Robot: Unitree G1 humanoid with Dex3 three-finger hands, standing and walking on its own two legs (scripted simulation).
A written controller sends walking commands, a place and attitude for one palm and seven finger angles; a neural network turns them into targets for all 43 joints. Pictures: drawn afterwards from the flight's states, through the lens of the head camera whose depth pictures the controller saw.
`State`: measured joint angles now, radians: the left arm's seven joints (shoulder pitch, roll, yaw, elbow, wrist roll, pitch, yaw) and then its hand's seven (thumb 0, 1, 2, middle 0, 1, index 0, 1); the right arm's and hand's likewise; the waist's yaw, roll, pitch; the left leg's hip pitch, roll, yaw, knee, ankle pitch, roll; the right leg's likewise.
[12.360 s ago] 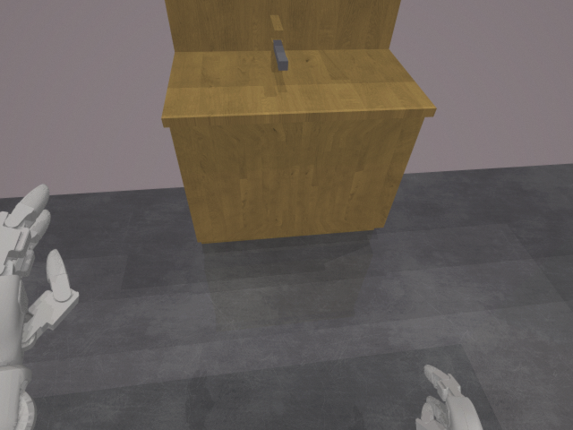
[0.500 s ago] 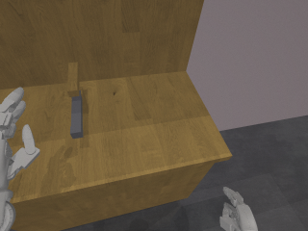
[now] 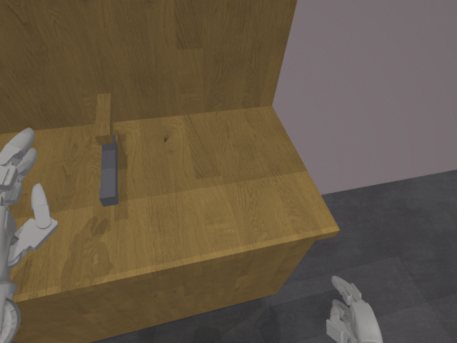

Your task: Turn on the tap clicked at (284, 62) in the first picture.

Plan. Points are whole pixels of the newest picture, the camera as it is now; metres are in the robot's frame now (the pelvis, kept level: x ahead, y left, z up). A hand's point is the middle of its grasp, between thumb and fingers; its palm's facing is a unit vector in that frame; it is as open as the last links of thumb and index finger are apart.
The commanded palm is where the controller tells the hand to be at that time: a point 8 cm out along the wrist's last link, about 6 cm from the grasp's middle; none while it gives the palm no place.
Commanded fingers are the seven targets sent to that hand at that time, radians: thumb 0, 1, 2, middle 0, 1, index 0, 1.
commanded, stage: shuffle to correct the standing spot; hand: left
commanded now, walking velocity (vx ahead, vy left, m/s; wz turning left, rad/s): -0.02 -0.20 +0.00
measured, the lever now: (109, 196) +0.35 +0.27 +0.02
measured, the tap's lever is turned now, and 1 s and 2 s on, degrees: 0 0 0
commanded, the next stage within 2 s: come to a stop and stand still in 0.36 s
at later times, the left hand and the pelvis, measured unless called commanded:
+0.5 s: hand (115, 224) +0.23 +0.18 +0.15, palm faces +0.30 -0.86 -0.40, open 7.4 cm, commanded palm +0.17 +0.21 +0.17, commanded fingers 0.00 0.90 0.90 -0.20 -0.30 -0.20 -0.30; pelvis +0.00 -0.06 -0.01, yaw -1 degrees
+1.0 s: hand (98, 223) +0.23 +0.20 +0.15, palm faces +0.36 -0.85 -0.38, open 7.4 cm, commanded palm +0.17 +0.24 +0.17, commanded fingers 0.00 0.90 0.90 -0.20 -0.30 -0.20 -0.30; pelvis +0.01 -0.04 +0.00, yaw +0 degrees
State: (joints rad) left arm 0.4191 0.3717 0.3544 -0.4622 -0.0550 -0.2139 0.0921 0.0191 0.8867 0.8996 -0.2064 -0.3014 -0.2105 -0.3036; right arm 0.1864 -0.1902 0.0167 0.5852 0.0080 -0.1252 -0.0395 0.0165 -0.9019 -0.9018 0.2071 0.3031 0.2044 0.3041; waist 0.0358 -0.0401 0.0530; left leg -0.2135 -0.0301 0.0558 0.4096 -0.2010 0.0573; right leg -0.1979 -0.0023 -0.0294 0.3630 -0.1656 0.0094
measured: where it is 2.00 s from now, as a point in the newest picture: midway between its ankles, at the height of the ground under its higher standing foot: outside the picture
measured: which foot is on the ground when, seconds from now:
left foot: down 0.00-1.00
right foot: down 0.00-1.00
